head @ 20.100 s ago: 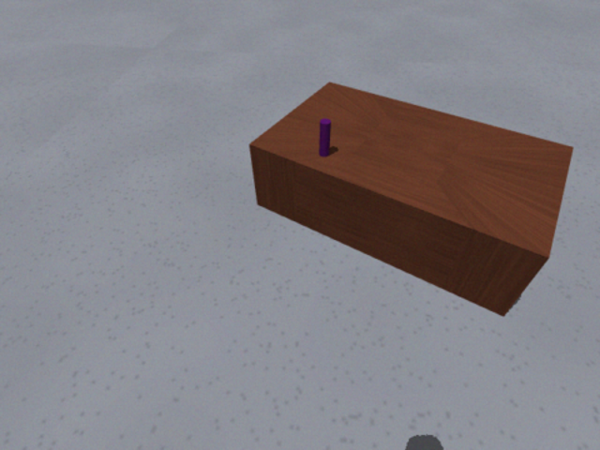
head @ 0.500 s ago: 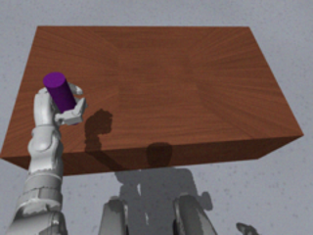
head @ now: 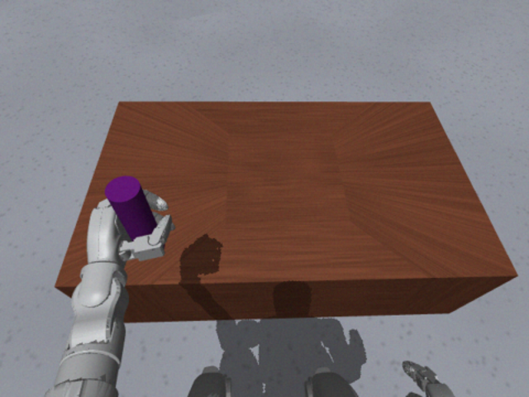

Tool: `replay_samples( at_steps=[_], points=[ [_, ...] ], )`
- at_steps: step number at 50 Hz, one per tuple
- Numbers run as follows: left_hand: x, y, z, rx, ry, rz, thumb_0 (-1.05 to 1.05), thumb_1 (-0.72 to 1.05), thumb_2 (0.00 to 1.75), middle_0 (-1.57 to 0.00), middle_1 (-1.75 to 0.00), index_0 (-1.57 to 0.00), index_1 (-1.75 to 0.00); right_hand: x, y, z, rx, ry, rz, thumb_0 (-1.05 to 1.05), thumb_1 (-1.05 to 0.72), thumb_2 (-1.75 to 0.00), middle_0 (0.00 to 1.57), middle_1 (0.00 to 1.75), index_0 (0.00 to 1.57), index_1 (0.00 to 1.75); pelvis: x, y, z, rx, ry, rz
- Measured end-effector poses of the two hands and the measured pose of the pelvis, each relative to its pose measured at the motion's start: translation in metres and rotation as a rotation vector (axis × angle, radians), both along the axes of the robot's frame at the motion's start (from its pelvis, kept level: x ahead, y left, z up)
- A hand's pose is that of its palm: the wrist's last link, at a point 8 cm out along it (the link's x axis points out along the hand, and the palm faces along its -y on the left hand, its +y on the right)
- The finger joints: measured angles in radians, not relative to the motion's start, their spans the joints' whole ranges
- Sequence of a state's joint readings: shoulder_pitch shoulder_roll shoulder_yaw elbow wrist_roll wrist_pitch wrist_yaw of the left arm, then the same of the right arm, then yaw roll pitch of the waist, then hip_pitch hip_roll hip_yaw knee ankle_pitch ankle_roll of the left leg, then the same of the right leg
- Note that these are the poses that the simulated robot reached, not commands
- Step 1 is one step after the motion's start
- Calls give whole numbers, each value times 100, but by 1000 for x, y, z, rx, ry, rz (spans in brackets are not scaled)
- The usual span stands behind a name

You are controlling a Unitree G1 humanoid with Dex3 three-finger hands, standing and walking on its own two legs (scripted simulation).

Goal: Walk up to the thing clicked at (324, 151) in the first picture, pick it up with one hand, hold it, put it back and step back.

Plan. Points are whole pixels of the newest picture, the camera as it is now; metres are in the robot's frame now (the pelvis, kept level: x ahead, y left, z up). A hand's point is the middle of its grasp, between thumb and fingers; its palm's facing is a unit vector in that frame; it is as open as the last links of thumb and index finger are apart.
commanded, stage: lift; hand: left
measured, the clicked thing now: (139, 221) +0.38 +0.18 +0.06
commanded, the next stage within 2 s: hold in 0.60 s
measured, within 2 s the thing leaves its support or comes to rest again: neither
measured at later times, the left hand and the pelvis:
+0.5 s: hand (144, 224) +0.37 +0.17 +0.08, palm faces +0.06 -1.00 -0.01, open 5.3 cm; pelvis +0.02 +0.00 +0.03, yaw +0 degrees
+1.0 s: hand (137, 227) +0.35 +0.17 +0.09, palm faces +0.06 -1.00 -0.02, open 5.3 cm; pelvis +0.02 +0.00 +0.04, yaw +0 degrees
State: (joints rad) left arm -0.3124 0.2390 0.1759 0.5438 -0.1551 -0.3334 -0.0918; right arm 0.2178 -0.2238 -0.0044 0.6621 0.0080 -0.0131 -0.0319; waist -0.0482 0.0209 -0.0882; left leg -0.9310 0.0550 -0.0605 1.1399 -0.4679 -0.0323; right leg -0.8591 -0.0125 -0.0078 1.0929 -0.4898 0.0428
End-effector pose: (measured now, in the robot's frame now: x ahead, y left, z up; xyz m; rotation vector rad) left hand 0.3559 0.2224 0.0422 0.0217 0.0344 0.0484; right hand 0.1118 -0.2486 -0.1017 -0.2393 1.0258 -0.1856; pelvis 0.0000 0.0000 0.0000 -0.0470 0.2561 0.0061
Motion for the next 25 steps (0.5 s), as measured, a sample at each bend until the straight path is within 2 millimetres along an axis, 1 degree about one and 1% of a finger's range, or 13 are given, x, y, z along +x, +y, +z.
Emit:
replay_samples(
  at_steps=[5,13,25],
  points=[
    [-6,-2,9,1,0,4,3,17,113,-102,-111,-103,-110,6,2,7,10,-14,3,1,-91,-90,20,30,20,30,4,-1,8,4,-21,0],
    [-9,-3,24,-2,-12,-2,3,17,112,-102,-111,-103,-110,12,5,18,18,-30,-2,1,-91,-90,20,30,20,30,10,-1,18,9,-53,-1],
    [-14,0,35,-8,-8,9,3,17,112,-102,-111,-103,-110,17,4,31,14,-40,-8,1,-91,-90,20,30,20,30,17,0,30,13,-89,-3]
  ],
)
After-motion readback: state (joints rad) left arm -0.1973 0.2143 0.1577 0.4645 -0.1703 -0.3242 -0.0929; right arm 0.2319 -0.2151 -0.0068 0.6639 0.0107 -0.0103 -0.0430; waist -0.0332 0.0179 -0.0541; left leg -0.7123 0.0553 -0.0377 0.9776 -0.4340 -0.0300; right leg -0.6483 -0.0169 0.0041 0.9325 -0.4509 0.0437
